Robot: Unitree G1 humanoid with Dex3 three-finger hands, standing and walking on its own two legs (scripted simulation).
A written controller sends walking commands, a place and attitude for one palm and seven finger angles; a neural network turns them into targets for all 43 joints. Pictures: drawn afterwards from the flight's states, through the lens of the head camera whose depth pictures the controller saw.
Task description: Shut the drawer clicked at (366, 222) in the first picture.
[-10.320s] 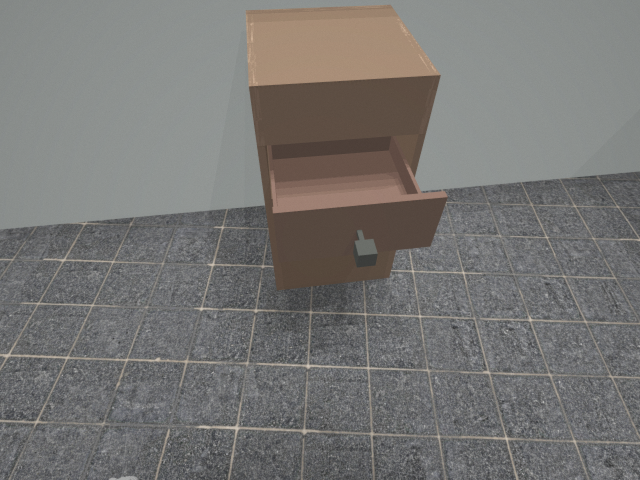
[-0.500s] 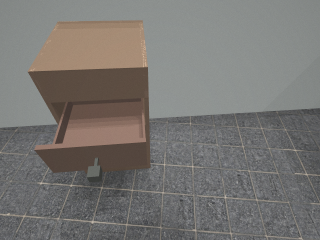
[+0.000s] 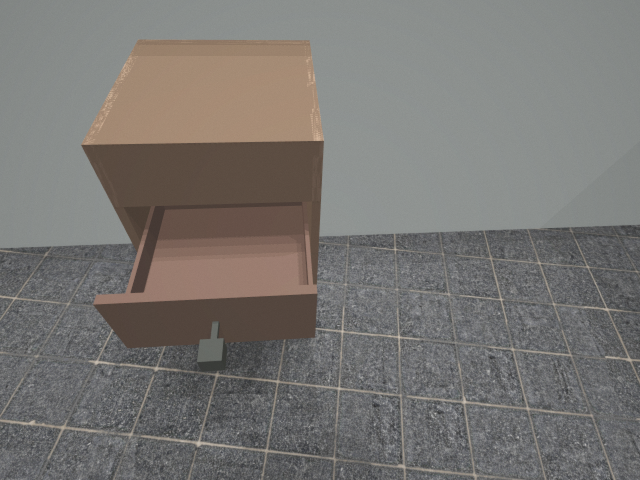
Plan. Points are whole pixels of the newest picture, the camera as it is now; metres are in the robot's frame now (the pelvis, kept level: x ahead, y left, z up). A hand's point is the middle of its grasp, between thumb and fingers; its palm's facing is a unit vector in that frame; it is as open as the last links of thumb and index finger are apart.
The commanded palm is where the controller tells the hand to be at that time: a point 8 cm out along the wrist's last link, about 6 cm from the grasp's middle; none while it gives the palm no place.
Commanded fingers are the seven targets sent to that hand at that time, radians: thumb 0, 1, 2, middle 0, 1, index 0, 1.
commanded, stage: come to a stop and stand still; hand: left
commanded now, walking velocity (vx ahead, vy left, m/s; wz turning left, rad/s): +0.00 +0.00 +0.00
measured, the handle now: (213, 343) +0.37 +0.22 -0.21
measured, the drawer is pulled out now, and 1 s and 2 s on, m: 0.23 0.23 0.23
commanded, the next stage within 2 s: look again from close up in 0.56 s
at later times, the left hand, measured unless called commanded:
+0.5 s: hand out of the picture -0.01 +0.19 -0.18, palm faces +0.03 -0.99 -0.16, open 7.4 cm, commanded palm none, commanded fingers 0.00 0.90 0.90 -0.20 -0.30 -0.20 -0.30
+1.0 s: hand out of the picture -0.04 +0.18 -0.18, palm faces +0.02 -0.99 -0.14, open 7.4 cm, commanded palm none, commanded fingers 0.00 0.90 0.90 -0.20 -0.30 -0.20 -0.30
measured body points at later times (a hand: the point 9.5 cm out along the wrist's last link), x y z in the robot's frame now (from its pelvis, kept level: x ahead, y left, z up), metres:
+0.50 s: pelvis +0.01 +0.03 +0.00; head +0.01 +0.04 +0.45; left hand -0.01 +0.24 -0.17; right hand -0.01 -0.19 -0.16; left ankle -0.02 +0.08 -0.74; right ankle -0.04 -0.10 -0.74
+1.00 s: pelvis +0.00 +0.04 +0.00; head +0.00 +0.05 +0.45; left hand -0.04 +0.24 -0.17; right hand -0.05 -0.17 -0.16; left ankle -0.02 +0.08 -0.74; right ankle -0.04 -0.10 -0.74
